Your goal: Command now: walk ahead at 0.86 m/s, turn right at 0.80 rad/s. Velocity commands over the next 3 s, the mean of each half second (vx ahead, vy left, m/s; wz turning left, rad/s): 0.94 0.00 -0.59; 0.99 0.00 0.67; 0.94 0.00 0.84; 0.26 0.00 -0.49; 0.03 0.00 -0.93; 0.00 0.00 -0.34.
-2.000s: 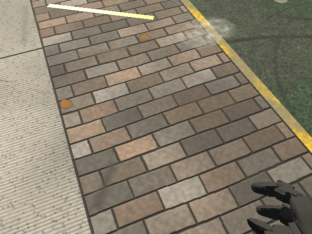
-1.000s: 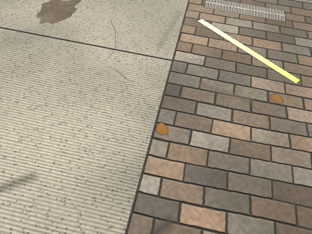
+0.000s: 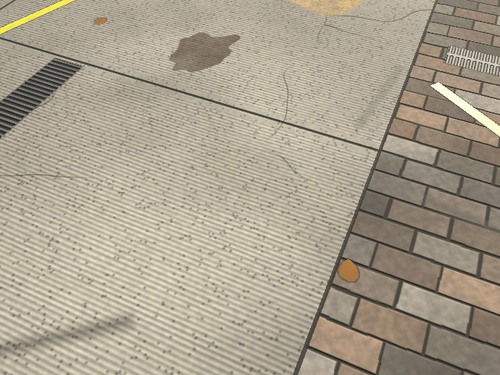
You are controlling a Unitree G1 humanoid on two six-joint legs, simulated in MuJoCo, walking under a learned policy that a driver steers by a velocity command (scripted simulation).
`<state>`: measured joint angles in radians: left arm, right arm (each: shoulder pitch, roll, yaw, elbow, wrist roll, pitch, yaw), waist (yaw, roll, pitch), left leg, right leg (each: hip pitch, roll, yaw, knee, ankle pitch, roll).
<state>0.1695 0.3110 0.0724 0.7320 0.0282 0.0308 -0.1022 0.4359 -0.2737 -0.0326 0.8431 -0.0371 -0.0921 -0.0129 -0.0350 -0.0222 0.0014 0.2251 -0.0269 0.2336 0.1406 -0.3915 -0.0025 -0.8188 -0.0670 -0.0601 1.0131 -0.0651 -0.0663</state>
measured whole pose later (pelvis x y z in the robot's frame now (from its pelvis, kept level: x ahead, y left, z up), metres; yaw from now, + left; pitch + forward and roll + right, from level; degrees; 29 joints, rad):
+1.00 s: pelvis +0.93 -0.21 +0.00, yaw +4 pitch +3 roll +0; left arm -0.07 0.26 -0.06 0.56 0.04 -0.09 -0.01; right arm 0.51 -0.32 -0.08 0.88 0.00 -0.08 0.02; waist -0.16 -0.01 0.02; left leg 0.10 -0.13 -0.29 0.39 -0.46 0.13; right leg -0.57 -0.05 0.07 0.49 -0.02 0.01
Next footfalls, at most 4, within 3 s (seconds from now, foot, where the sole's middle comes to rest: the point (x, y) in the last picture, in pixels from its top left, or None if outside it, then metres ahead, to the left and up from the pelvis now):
0.14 right None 0.27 -0.09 -0.76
0.60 left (289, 284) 0.75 -0.12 -0.76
1.02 right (348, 181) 1.15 -0.36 -0.76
1.44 left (252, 117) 1.50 -0.04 -0.76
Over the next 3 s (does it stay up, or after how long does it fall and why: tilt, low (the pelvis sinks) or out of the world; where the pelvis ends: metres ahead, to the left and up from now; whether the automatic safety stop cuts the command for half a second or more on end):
stays up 1.63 -0.02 0.02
